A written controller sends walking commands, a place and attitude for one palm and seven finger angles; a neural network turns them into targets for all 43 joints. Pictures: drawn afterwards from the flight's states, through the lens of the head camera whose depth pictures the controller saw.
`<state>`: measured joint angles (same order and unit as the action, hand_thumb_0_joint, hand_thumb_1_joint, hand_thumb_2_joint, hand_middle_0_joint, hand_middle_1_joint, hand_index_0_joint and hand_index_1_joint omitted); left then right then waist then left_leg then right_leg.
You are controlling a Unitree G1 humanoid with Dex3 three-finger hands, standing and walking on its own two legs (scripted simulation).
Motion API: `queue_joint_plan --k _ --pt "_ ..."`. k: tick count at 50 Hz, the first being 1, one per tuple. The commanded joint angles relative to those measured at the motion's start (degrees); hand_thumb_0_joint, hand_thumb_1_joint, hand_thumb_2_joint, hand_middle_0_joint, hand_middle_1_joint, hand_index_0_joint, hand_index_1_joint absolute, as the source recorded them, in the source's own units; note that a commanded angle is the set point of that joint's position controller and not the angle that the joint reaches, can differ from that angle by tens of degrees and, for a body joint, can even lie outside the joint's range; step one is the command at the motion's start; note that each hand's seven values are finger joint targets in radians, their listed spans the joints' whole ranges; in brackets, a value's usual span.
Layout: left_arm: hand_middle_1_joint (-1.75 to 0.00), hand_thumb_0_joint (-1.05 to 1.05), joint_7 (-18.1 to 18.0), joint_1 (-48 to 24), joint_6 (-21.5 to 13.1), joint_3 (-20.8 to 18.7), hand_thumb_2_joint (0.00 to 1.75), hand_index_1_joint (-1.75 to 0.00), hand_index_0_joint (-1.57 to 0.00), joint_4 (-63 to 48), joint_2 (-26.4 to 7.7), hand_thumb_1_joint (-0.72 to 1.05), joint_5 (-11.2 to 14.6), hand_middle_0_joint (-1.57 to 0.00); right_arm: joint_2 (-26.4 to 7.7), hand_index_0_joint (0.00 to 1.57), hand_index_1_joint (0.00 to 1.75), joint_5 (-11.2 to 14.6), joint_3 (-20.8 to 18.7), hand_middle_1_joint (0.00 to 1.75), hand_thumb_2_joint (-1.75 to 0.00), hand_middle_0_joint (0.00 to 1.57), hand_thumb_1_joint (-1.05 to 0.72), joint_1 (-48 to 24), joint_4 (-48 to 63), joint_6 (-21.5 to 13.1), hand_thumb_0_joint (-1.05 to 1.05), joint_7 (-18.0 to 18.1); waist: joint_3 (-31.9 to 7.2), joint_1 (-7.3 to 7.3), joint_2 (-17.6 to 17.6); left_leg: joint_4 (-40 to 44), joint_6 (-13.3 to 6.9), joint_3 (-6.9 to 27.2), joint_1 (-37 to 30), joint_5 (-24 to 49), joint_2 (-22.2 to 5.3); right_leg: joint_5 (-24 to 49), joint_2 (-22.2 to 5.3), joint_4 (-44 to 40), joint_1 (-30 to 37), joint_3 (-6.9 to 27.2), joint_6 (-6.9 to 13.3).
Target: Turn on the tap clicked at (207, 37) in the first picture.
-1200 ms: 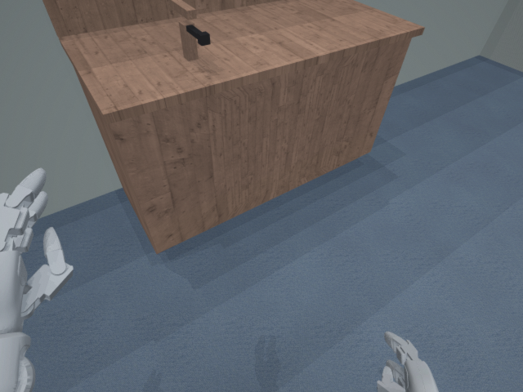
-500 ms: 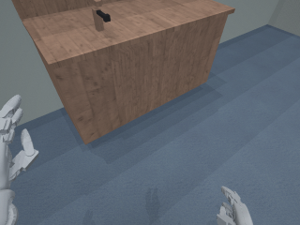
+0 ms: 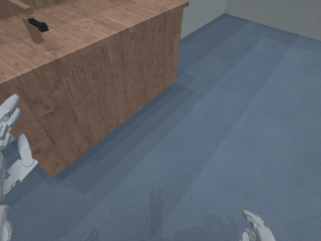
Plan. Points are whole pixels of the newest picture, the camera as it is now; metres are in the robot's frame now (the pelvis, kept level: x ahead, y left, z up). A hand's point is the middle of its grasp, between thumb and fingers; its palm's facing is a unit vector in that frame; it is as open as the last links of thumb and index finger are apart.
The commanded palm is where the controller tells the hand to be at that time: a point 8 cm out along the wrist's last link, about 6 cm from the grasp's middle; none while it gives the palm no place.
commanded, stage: walk to a spot facing it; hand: left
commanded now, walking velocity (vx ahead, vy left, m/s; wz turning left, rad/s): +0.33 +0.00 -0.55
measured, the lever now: (42, 27) +0.83 +0.55 +0.13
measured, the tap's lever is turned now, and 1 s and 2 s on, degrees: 0 0 0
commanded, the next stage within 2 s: turn to face it in 1.26 s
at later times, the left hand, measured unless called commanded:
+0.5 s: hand (142, 104) +0.37 +0.08 +0.17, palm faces +0.07 -0.84 -0.53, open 7.4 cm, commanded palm +0.32 +0.16 +0.18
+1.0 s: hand (159, 68) +0.48 +0.05 +0.19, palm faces +0.17 -0.88 -0.44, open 7.4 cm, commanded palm +0.45 +0.11 +0.18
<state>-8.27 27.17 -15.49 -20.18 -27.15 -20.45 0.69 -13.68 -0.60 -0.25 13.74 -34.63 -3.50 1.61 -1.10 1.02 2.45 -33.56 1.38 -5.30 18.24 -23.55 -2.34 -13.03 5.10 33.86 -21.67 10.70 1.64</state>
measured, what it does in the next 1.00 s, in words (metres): walks ahead, turning right: right foot, then left foot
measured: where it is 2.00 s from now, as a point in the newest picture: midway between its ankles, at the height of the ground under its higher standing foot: (201, 229)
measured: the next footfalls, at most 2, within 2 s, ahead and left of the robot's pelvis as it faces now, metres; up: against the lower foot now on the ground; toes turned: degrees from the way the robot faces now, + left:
right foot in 0.36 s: +0.13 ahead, -0.18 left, +0.00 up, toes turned -24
left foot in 0.70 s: +0.33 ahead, +0.01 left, +0.00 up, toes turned -5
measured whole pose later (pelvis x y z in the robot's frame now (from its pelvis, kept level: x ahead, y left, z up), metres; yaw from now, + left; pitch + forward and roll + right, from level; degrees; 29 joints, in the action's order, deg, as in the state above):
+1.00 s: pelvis +0.22 -0.12 +0.00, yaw -17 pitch -1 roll -1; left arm -8.8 27.4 -12.2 -20.8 -30.7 -21.3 1.1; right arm -6.4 -0.4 2.6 12.0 -33.2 -5.6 2.9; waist 1.8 0.5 -2.5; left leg -32.4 1.3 -8.6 16.7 -14.3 -8.7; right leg -22.5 -4.3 39.0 -20.0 -9.3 -1.1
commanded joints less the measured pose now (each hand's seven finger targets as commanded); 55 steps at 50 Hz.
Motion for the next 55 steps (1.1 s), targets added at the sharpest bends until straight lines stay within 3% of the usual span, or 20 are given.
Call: queue_joint_plan --k 1,3,6,15,16,17,18,20,26,33,34,36,38,44,49,50,51,52,53,55 --pt "-0.30 0.00 -0.59 -10.63 -4.76 -5.03 0.90 -0.30 -0.20 -13.49 -7.85 0.90 0.11 -0.20 -5.46 0.20 0.30 0.63 -2.54 0.30 -0.90 0.20 -0.90 -4.92 10.12 -3.48 0.00 1.73 -4.50 -1.34 -19.39 21.07 -11.64 25.34 -24.83 1.33 -25.07 -18.33 -0.81 26.58 -24.68 -7.98 -2.01" --pt "-0.30 0.00 -0.04 -8.42 -4.62 -6.56 0.90 -0.30 -0.20 -8.61 -9.90 0.90 -0.95 -0.20 -4.84 0.20 0.30 0.20 -2.48 0.30 -0.90 0.20 -0.90 -5.48 8.74 -3.88 0.00 0.93 0.67 -1.64 -14.72 23.33 -13.39 24.59 -10.52 -10.96 -27.42 -14.31 -7.97 40.60 -23.89 -7.98 -2.36" --pt "-0.30 0.00 -0.03 -11.04 -3.90 -3.21 0.90 -0.30 -0.20 -11.90 -7.41 0.90 -1.53 -0.20 -4.88 0.20 0.30 0.63 -2.34 0.30 -0.90 0.20 -0.90 -5.80 8.32 -4.43 0.00 0.83 4.24 -1.54 -12.61 20.03 -10.37 9.40 -7.86 1.31 -22.77 -8.83 -10.56 39.07 -23.90 -12.91 -3.43" --pt "-0.30 0.00 -0.26 -3.84 -1.58 -8.00 0.90 -0.30 -0.20 -10.52 -10.72 0.90 -0.75 -0.20 -4.12 0.20 0.30 0.38 -2.64 0.30 -0.90 0.20 -0.90 -4.01 9.05 -4.87 0.00 1.07 -4.77 -0.99 -16.75 -1.20 -5.11 -10.12 -9.04 31.54 -16.19 -3.51 -2.25 -0.80 6.94 -27.85 -1.66" --pt "-0.30 0.00 -0.36 -3.94 -1.16 -8.27 0.90 -0.30 -0.20 -12.42 -11.30 0.90 -0.78 -0.20 -3.78 0.20 0.30 1.02 -2.69 0.30 -0.90 0.20 -0.90 -4.12 9.20 -4.89 0.00 0.73 -8.07 0.01 -11.65 -12.61 -4.30 -9.87 -3.74 31.29 -14.33 -1.09 -2.85 -4.25 17.12 -24.87 -0.25" --pt "-0.30 0.00 -0.78 -4.18 -1.01 -9.81 0.90 -0.30 -0.20 -13.94 -13.37 0.90 -1.24 -0.20 -2.81 0.20 0.30 1.52 -2.67 0.30 -0.90 0.20 -0.90 -3.66 9.24 -4.70 0.00 0.28 -12.28 -0.15 0.54 -28.74 -2.85 -10.22 8.06 20.59 -10.27 7.62 -12.30 -4.81 28.68 -10.08 4.88" --pt "-0.30 0.00 -1.52 -2.33 -1.64 -14.88 0.90 -0.30 -0.20 -15.02 -17.89 0.90 -0.32 -0.20 -1.69 0.20 0.30 1.27 -2.01 0.30 -0.90 0.20 -0.90 -6.18 10.71 -4.28 0.00 0.29 -13.74 0.41 11.88 -43.16 -1.00 -5.54 25.23 -9.40 -2.84 28.84 -24.74 -7.44 35.81 14.93 12.29" --pt "-0.30 0.00 -1.20 0.79 -1.46 -15.91 0.90 -0.30 -0.20 -17.64 -17.24 0.90 0.94 -0.20 -2.97 0.20 0.30 0.95 -2.21 0.30 -0.90 0.20 -0.90 -6.86 9.06 -3.20 0.00 -0.63 -14.16 -0.01 6.37 -47.88 -0.28 6.24 27.87 -8.35 -6.48 11.60 -28.14 -9.97 31.78 19.02 13.57" --pt "-0.30 0.00 -1.65 3.80 -1.61 -14.44 0.90 -0.30 -0.20 -17.15 -12.81 0.90 1.21 -0.20 -3.08 0.20 0.30 0.93 -1.97 0.30 -0.90 0.20 -0.90 -7.46 7.62 0.32 0.00 0.98 -6.04 -2.56 5.36 -25.52 0.53 3.40 15.50 2.75 -9.26 7.23 -21.83 -13.89 9.40 -6.25 8.68" --pt "-0.30 0.00 -2.28 -4.52 -0.63 -7.54 0.90 -0.30 -0.20 -13.95 -9.96 0.90 0.39 -0.20 -3.76 0.20 0.30 0.35 -2.57 0.30 -0.90 0.20 -0.90 -5.51 8.75 -1.88 0.00 3.27 -2.49 -1.53 1.03 2.61 -1.46 -6.18 -5.63 9.87 -2.81 -9.30 -17.59 -10.23 5.13 -9.81 4.96" --pt "-0.30 0.00 -2.10 -6.97 -0.88 -6.31 0.90 -0.30 -0.20 -14.20 -9.49 0.90 0.18 -0.20 -4.42 0.20 0.30 0.49 -2.83 0.30 -0.90 0.20 -0.90 -4.86 8.87 -2.16 0.00 3.70 -1.89 -2.24 -3.12 5.44 -2.25 -4.49 -9.72 7.51 -3.34 -9.18 -15.86 -4.51 2.79 -10.82 3.78" --pt "-0.30 0.00 -2.22 -10.00 -1.44 -5.43 0.90 -0.30 -0.20 -15.39 -8.46 0.90 0.44 -0.20 -6.16 0.20 0.30 0.67 -3.07 0.30 -0.90 0.20 -0.90 -4.78 9.35 -2.48 0.00 3.69 -2.58 -2.65 -21.94 17.10 -10.51 24.85 -19.36 3.90 -19.76 -18.27 -5.74 21.84 -11.21 -17.55 -1.46" --pt "-0.30 0.00 -1.50 -11.15 -1.66 -6.72 0.90 -0.30 -0.20 -12.44 -11.70 0.90 -0.07 -0.20 -4.33 0.20 0.30 -0.07 -1.99 0.30 -0.90 0.20 -0.90 -6.19 8.50 -3.24 0.00 3.05 0.17 -2.79 -19.34 23.08 -14.57 33.40 -9.06 -12.33 -24.60 -18.73 -9.00 34.62 -14.09 -10.55 -1.28" --pt "-0.30 0.00 -1.71 -3.74 -0.87 -6.79 0.90 -0.30 -0.20 -18.51 -8.57 0.90 0.63 -0.20 -3.72 0.20 0.30 0.27 -2.12 0.30 -0.90 0.20 -0.90 -6.07 8.01 -4.61 0.00 2.34 -2.49 -0.97 -17.09 20.50 -10.01 9.15 -2.76 -4.73 -17.00 -11.02 -10.19 16.13 -2.73 -17.37 -2.44" --pt "-0.30 0.00 -2.03 -4.91 1.10 -5.98 0.90 -0.30 -0.20 -10.32 -7.16 0.90 0.65 -0.20 -3.38 0.20 0.30 0.60 -1.92 0.30 -0.90 0.20 -0.90 -5.56 7.95 -3.33 0.00 3.02 -2.52 -1.15 -12.60 11.39 -6.30 2.66 2.66 -8.71 -13.22 -7.90 -6.33 -2.41 11.51 -23.62 -3.22" --pt "-0.30 0.00 -1.88 -4.69 1.84 -5.50 0.90 -0.30 -0.20 -8.82 -7.06 0.90 0.60 -0.20 -3.01 0.20 0.30 0.89 -1.87 0.30 -0.90 0.20 -0.90 -5.63 8.12 -2.95 0.00 3.17 -2.68 -1.00 -8.62 5.46 -5.13 0.21 4.00 -8.78 -11.24 -9.28 -7.71 -6.00 13.32 -20.90 -2.46" --pt "-0.30 0.00 -2.01 -6.37 2.02 -5.89 0.90 -0.30 -0.20 -8.65 -8.69 0.90 0.29 -0.20 -2.06 0.20 0.30 1.03 -1.63 0.30 -0.90 0.20 -0.90 -5.27 8.20 -2.45 0.00 3.19 -2.57 -0.87 0.71 -6.64 -3.84 -2.48 10.51 -8.20 -7.69 -14.62 -14.69 -12.46 16.49 -9.82 0.77" --pt "-0.30 0.00 -2.46 -6.54 2.35 -8.03 0.90 -0.30 -0.20 -7.53 -12.06 0.90 0.17 -0.20 -0.80 0.20 0.30 0.94 -1.02 0.30 -0.90 0.20 -0.90 -5.46 8.30 -2.10 0.00 3.11 -2.24 -0.27 15.71 -22.55 -1.56 -5.04 21.43 -8.77 -1.16 -13.40 -26.37 -19.31 21.78 10.28 7.00" --pt "-0.30 0.00 -2.29 -7.75 2.71 -8.36 0.90 -0.30 -0.20 -7.38 -12.16 0.90 0.93 -0.20 -2.83 0.20 0.30 0.85 -1.63 0.30 -0.90 0.20 -0.90 -8.34 8.35 -2.71 0.00 2.91 -1.69 0.90 17.07 -32.25 -1.10 1.59 25.50 -7.22 -1.81 -10.35 -30.31 -20.91 22.15 16.12 9.38" --pt "-0.30 0.00 -1.64 -7.45 2.09 -7.39 0.90 -0.30 -0.20 -9.14 -11.10 0.90 1.05 -0.20 -2.73 0.20 0.30 1.36 -1.19 0.30 -0.90 0.20 -0.90 -8.46 6.81 -1.83 0.00 2.60 -0.97 -0.19 9.04 -38.46 -0.42 5.30 28.45 -3.10 -3.96 1.26 -29.98 -17.79 24.14 8.82 9.83"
